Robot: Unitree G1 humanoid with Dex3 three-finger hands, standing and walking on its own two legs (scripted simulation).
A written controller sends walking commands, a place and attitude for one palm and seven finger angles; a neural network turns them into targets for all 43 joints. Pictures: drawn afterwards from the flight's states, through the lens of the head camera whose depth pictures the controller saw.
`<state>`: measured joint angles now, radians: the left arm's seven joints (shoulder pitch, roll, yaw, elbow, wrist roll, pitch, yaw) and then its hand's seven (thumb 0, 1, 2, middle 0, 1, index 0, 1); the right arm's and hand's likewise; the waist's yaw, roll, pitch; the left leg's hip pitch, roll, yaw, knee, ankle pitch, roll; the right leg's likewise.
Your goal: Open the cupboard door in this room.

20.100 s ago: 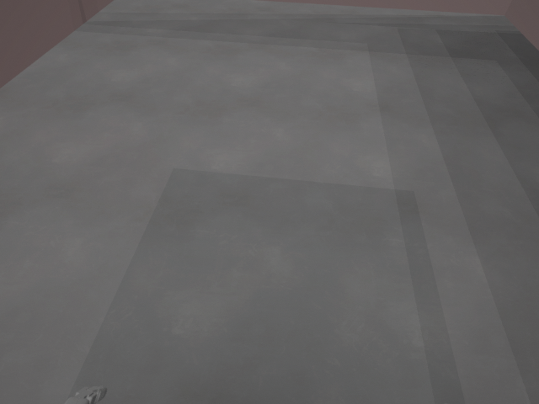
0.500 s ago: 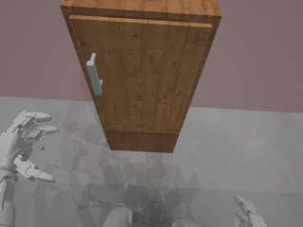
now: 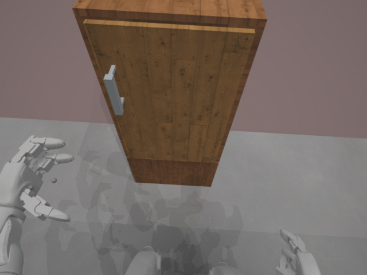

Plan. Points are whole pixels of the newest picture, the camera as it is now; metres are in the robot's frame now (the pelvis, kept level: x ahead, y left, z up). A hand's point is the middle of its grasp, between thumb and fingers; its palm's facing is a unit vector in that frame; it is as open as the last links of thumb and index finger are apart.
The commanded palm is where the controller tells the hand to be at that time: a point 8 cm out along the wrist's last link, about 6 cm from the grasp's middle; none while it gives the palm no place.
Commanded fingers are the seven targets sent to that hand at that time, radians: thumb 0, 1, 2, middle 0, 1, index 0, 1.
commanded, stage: move the hooked fingers beside the handle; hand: left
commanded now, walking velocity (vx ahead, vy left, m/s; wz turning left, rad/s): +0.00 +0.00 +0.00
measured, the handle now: (116, 91) +0.56 +0.22 +0.04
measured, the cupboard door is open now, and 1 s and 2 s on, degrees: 0 0 0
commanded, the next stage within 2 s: none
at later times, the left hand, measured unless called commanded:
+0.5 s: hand (66, 148) +0.36 +0.28 +0.06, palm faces +0.01 -1.00 -0.04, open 14.0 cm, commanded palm +0.34 +0.32 +0.05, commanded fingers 0.00 -0.50 0.30 -0.30 -1.20 -0.30 -1.20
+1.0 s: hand (74, 125) +0.42 +0.29 +0.05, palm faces -0.01 -1.00 -0.02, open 14.0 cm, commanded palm +0.41 +0.33 +0.05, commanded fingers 0.00 -0.50 0.30 -0.30 -1.20 -0.30 -1.20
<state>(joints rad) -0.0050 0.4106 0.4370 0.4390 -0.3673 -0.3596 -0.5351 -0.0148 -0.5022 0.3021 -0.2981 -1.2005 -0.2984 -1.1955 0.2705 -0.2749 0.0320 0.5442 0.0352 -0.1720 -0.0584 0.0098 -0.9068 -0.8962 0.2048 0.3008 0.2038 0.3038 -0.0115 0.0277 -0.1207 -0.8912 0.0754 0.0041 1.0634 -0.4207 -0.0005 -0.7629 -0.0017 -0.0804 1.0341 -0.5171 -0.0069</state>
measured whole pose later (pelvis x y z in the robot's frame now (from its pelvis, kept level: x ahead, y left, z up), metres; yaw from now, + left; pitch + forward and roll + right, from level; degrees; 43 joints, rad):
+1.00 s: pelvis +0.00 +0.01 -0.02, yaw -2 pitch +20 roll -4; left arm -0.60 0.58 0.51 0.98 -0.22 -0.40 -0.53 -0.01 -0.50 0.30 -0.30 -1.20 -0.30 -1.20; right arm 0.32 -0.28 0.03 0.61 0.02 -0.04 -0.05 0.01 -0.91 -0.90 0.21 0.30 0.20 0.30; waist -0.08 0.01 -0.12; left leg -1.06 0.09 0.02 1.15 -0.44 0.02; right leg -0.93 0.01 -0.06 1.11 -0.52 0.01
